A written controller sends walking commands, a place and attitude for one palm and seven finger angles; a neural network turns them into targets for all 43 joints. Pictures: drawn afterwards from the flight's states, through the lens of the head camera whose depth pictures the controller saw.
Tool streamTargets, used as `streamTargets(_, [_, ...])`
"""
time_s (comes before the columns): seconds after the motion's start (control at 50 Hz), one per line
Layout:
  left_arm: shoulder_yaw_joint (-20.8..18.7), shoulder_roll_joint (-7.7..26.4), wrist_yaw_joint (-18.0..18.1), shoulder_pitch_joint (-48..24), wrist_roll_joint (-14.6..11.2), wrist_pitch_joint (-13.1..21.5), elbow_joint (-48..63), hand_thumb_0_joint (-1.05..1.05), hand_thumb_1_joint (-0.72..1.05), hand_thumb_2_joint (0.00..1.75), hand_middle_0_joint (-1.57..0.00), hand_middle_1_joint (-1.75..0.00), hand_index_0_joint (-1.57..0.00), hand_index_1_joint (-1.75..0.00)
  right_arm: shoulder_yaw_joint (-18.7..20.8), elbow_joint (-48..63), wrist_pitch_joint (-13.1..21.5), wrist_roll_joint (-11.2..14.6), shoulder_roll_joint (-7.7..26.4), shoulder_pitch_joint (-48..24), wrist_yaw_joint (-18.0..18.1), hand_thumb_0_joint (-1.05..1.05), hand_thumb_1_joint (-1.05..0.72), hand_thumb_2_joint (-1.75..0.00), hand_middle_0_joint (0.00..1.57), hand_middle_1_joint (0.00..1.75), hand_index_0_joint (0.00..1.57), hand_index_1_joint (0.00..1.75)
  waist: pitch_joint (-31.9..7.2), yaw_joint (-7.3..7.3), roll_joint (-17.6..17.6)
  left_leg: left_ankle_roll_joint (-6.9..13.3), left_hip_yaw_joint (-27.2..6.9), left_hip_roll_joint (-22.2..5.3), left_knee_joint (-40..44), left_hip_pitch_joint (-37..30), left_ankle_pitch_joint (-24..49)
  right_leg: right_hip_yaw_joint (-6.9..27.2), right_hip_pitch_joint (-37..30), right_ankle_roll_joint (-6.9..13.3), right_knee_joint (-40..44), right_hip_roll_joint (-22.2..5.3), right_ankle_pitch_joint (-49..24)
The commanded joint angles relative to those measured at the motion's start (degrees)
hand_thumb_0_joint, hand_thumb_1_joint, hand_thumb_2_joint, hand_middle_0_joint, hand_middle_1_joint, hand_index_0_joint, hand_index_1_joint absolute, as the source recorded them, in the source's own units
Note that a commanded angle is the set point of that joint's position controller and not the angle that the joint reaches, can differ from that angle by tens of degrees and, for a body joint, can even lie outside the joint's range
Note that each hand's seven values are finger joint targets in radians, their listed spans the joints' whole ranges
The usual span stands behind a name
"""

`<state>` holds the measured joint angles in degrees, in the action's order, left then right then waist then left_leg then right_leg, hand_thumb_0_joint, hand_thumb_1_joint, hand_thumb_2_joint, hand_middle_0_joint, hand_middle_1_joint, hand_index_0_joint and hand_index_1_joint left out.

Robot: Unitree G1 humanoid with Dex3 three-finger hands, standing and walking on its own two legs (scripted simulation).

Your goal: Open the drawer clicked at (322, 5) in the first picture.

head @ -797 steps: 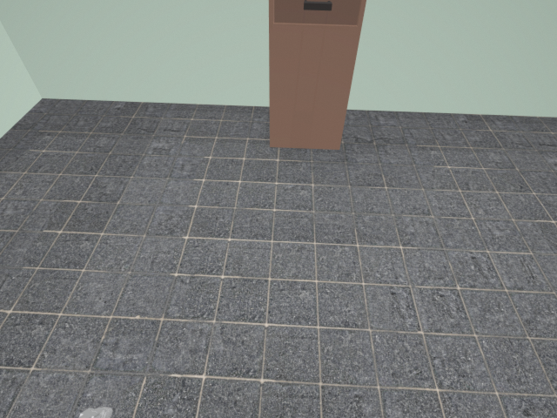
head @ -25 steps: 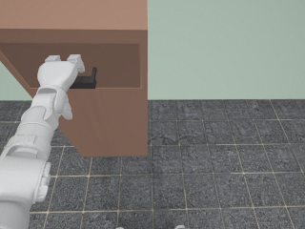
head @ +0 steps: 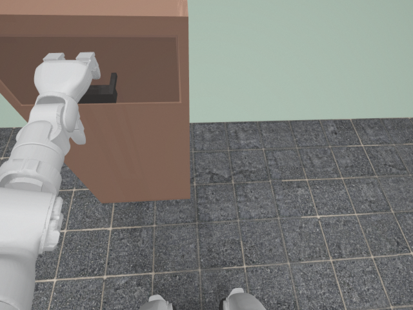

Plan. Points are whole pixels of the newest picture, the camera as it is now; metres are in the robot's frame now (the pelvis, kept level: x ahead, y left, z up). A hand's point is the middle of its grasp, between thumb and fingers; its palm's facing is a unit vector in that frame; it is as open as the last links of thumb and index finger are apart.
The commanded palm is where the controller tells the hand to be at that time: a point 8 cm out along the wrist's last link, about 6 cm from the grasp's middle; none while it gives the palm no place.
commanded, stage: lower the fingers behind the handle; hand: left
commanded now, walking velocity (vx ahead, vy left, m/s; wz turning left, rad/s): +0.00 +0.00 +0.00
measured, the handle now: (87, 86) +0.56 +0.21 +0.06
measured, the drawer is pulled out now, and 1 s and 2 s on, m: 0.00 0.00 0.00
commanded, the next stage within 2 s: lift the fingers back up to retry in 0.16 s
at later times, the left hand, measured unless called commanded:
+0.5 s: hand (75, 97) +0.52 +0.22 +0.08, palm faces -0.04 -0.03 -1.00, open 13.8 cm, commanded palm +0.50 +0.23 +0.13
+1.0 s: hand (62, 77) +0.52 +0.22 +0.13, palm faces -0.03 -0.04 -1.00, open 13.8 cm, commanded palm +0.50 +0.23 +0.18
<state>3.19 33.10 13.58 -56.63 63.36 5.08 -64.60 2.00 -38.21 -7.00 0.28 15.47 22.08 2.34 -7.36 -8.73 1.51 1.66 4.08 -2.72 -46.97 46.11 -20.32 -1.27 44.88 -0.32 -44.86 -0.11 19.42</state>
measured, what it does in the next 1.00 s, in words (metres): stands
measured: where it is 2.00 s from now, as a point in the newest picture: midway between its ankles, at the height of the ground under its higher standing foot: outside the picture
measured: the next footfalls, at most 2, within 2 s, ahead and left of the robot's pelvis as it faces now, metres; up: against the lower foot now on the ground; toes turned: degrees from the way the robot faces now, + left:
none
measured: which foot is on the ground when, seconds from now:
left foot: down 0.00-1.00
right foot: down 0.00-1.00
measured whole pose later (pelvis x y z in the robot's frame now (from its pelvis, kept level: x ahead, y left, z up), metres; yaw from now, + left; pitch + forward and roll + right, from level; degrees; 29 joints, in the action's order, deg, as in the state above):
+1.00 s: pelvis +0.04 +0.00 +0.02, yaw +1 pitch +14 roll -1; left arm 3.8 30.7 4.4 -48.5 58.0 4.4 -51.1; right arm 3.0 -38.7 -9.7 0.7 14.7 18.5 0.5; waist -7.2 -4.3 2.9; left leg 1.2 3.8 -1.9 -37.2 31.4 -20.0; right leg -1.5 29.9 -0.4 -35.0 -0.4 19.2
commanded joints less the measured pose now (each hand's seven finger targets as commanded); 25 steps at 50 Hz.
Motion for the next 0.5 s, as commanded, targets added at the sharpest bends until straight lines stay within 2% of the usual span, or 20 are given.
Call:
streamTargets(0.0, [-2.22, 11.90, -1.00, -17.54, -0.60, -1.17, 3.51, 0.00, -0.50, 0.30, -0.30, -1.20, -0.30, -1.20, 3.27, 2.93, 0.95, 0.16, 9.60, 8.08, 0.92, 0.00, -0.90, -0.90, 0.20, 0.30, 0.20, 0.30, -17.80, -0.22, -0.53, 0.94, -2.34, 2.88, 4.61, -13.25, 9.46, -0.01, -7.11, 1.59, 6.15, 2.84, -7.81])
streamTargets(0.02, [-1.91, 11.57, -1.06, -18.03, -0.74, -1.08, 3.79, 0.00, -0.50, 0.30, -0.30, -1.20, -0.30, -1.20, 3.26, 2.95, 1.01, 0.15, 9.61, 8.20, 0.87, 0.00, -0.90, -0.90, 0.20, 0.30, 0.20, 0.30, -17.62, -0.25, -0.15, 0.93, -2.48, 2.85, 4.75, -13.42, 8.91, -0.04, -6.68, 1.64, 6.28, 2.87, -7.08])
streamTargets(0.04, [-2.56, 12.00, -1.09, -18.42, -1.20, -0.97, 3.69, 0.00, -0.50, 0.30, -0.30, -1.20, -0.30, -1.20, 3.34, 2.62, 1.06, 0.15, 9.73, 8.37, 0.89, 0.00, -0.90, -0.90, 0.20, 0.30, 0.20, 0.30, -17.50, -0.67, -1.48, 1.07, -2.60, 2.69, 4.77, -13.50, 9.22, -0.14, -6.98, 1.59, 6.47, 2.89, -7.37])
streamTargets(0.06, [-3.38, 13.61, -1.13, -18.53, -1.27, -0.76, 4.00, 0.00, -0.50, 0.30, -0.30, -1.20, -0.30, -1.20, 3.19, 2.73, 1.09, 0.19, 9.90, 8.36, 0.97, 0.00, -0.90, -0.90, 0.20, 0.30, 0.20, 0.30, -17.91, -0.25, -0.75, 1.06, -2.46, 2.83, 4.83, -12.98, 8.27, 0.13, -7.29, 1.46, 6.53, 2.81, -6.73])
streamTargets(0.12, [-2.99, 13.26, -1.37, -17.40, -1.19, -0.75, 2.89, 0.00, -0.50, 0.30, -0.30, -1.20, -0.30, -1.20, 2.99, 2.76, 1.25, 0.35, 9.80, 8.26, 1.11, 0.00, -0.90, -0.90, 0.20, 0.30, 0.20, 0.30, -16.96, -0.13, -1.73, 1.12, -2.59, 2.91, 5.14, -11.93, 6.93, 0.05, -7.16, 1.50, 6.64, 2.83, -5.68])
streamTargets(0.18, [-2.94, 13.83, -1.06, -18.92, -0.89, -0.72, 2.61, 0.00, -0.50, 0.30, -0.30, -1.20, -0.30, -1.20, 2.88, 2.39, 1.40, 0.39, 10.01, 8.34, 1.19, 0.00, -0.90, -0.90, 0.20, 0.30, 0.20, 0.30, -15.70, -0.79, -1.39, 1.11, -2.69, 2.83, 5.20, -11.32, 6.12, 0.06, -6.04, 1.46, 6.72, 2.78, -5.01])
streamTargets(0.2, [-2.73, 13.27, -1.00, -18.08, -0.85, -0.85, 2.47, 0.00, -0.50, 0.30, -0.30, -1.20, -0.30, -1.20, 2.90, 2.49, 1.45, 0.33, 9.89, 8.44, 1.12, 0.00, -0.90, -0.90, 0.20, 0.30, 0.20, 0.30, -16.39, -0.32, -0.94, 1.09, -2.60, 2.95, 5.14, -11.51, 6.34, 0.04, -6.25, 1.52, 6.64, 2.82, -4.98])
streamTargets(0.22, [-2.70, 13.49, -0.94, -19.08, -0.79, -0.83, 3.13, 0.00, -0.50, 0.30, -0.30, -1.20, -0.30, -1.20, 2.88, 2.44, 1.54, 0.33, 9.87, 8.56, 1.08, 0.00, -0.90, -0.90, 0.20, 0.30, 0.20, 0.30, -16.73, -0.61, -0.73, 1.10, -2.65, 2.89, 5.05, -11.74, 6.52, 0.01, -6.20, 1.53, 6.62, 2.84, -5.18])
streamTargets(0.24, [-3.55, 14.34, -0.90, -18.93, -0.89, -1.06, 2.14, 0.00, -0.50, 0.30, -0.30, -1.20, -0.30, -1.20, 2.91, 2.28, 1.44, 0.31, 10.03, 8.78, 1.06, 0.00, -0.90, -0.90, 0.20, 0.30, 0.20, 0.30, -16.65, -0.67, -2.22, 1.19, -2.61, 2.90, 4.91, -11.35, 6.95, 0.02, -6.82, 1.50, 6.75, 2.82, -5.61])
streamTargets(0.26, [-3.67, 15.30, -0.81, -21.12, -0.87, -0.86, 4.10, 0.00, -0.50, 0.30, -0.30, -1.20, -0.30, -1.20, 2.84, 2.33, 1.43, 0.28, 10.02, 8.79, 1.12, 0.00, -0.90, -0.90, 0.20, 0.30, 0.20, 0.30, -17.97, -0.69, -0.52, 1.14, -2.74, 2.81, 5.09, -12.07, 7.47, 0.21, -7.20, 1.40, 6.61, 2.78, -6.09])
streamTargets(0.28, [-4.31, 15.94, -0.79, -21.09, -0.71, -0.93, 4.75, 0.00, -0.50, 0.30, -0.30, -1.20, -0.30, -1.20, 3.01, 2.37, 1.39, 0.25, 9.87, 8.63, 1.07, 0.00, -0.90, -0.90, 0.20, 0.30, 0.20, 0.30, -19.04, -0.13, 0.72, 1.04, -2.73, 2.84, 5.17, -13.13, 7.90, 0.16, -7.50, 1.51, 6.57, 2.81, -6.13])
streamTargets(0.32, [-3.84, 14.95, -0.74, -21.73, -0.70, -0.91, 6.89, 0.00, -0.50, 0.30, -0.30, -1.20, -0.30, -1.20, 3.15, 2.73, 1.34, 0.20, 9.52, 8.55, 1.03, 0.00, -0.90, -0.90, 0.20, 0.30, 0.20, 0.30, -21.40, 0.22, 1.51, 0.93, -2.92, 2.79, 5.39, -15.40, 9.52, 0.00, -8.39, 1.57, 6.60, 2.96, -7.03])
streamTargets(0.34, [-3.36, 14.25, -0.69, -23.44, -0.94, -0.82, 7.95, 0.00, -0.50, 0.30, -0.30, -1.20, -0.30, -1.20, 3.26, 2.53, 1.34, 0.11, 9.49, 8.51, 0.96, 0.00, -0.90, -0.90, 0.20, 0.30, 0.20, 0.30, -21.47, -0.42, 2.12, 0.92, -3.21, 2.61, 5.45, -16.71, 10.18, -0.10, -7.82, 1.66, 6.88, 3.01, -7.17])
streamTargets(0.36, [-3.70, 14.93, -0.42, -25.29, -1.10, -0.57, 9.50, 0.00, -0.50, 0.30, -0.30, -1.20, -0.30, -1.20, 3.29, 2.24, 1.43, 0.06, 9.51, 8.54, 0.94, 0.00, -0.90, -0.90, 0.20, 0.30, 0.20, 0.30, -21.78, -0.43, 2.99, 0.95, -3.36, 2.51, 5.69, -17.56, 10.50, -0.02, -7.95, 1.54, 7.09, 3.01, -7.44])
streamTargets(0.38, [-4.83, 15.77, -0.32, -23.67, -1.25, -0.69, 8.91, 0.00, -0.50, 0.30, -0.30, -1.20, -0.30, -1.20, 3.38, 2.28, 1.41, 0.11, 9.48, 8.43, 0.96, 0.00, -0.90, -0.90, 0.20, 0.30, 0.20, 0.30, -21.76, 0.15, 2.45, 0.92, -3.50, 2.56, 5.93, -18.14, 10.82, -0.08, -8.58, 1.63, 7.31, 3.10, -7.53])
streamTargets(0.4, [-5.00, 16.14, -0.31, -24.10, -1.42, -0.65, 9.54, 0.00, -0.50, 0.30, -0.30, -1.20, -0.30, -1.20, 3.27, 2.32, 1.40, 0.14, 9.52, 8.21, 1.10, 0.00, -0.90, -0.90, 0.20, 0.30, 0.20, 0.30, -21.66, 0.02, 1.96, 0.98, -3.34, 2.54, 6.19, -18.28, 11.31, -0.02, -9.27, 1.55, 7.65, 3.06, -8.12])
streamTargets(0.42, [-5.12, 16.25, -0.32, -25.19, -1.68, -0.28, 11.32, 0.00, -0.50, 0.30, -0.30, -1.20, -0.30, -1.20, 3.33, 2.23, 1.51, 0.05, 9.43, 8.09, 1.09, 0.00, -0.90, -0.90, 0.20, 0.30, 0.20, 0.30, -22.58, 0.24, 2.78, 0.94, -3.41, 2.52, 6.45, -19.20, 12.43, -0.08, -10.11, 1.57, 7.75, 3.09, -8.96])
streamTargets(0.44, [-6.05, 17.12, -0.35, -25.50, -1.86, 0.15, 12.37, 0.00, -0.50, 0.30, -0.30, -1.20, -0.30, -1.20, 3.37, 2.16, 1.46, -0.06, 9.47, 8.15, 1.16, 0.00, -0.90, -0.90, 0.20, 0.30, 0.20, 0.30, -23.72, 0.51, 2.09, 0.98, -3.46, 2.53, 6.49, -19.88, 13.81, -0.14, -11.37, 1.66, 7.90, 3.10, -10.02])
streamTargets(0.48, [-6.75, 18.04, -0.22, -25.00, -1.57, 0.58, 13.43, 0.00, -0.50, 0.30, -0.30, -1.20, -0.30, -1.20, 3.49, 2.02, 1.50, 0.02, 9.31, 7.73, 1.16, 0.00, -0.90, -0.90, 0.20, 0.30, 0.20, 0.30, -23.49, 1.00, 3.42, 0.90, -3.42, 2.60, 6.89, -21.05, 15.02, -0.07, -11.90, 1.72, 8.24, 3.16, -11.02])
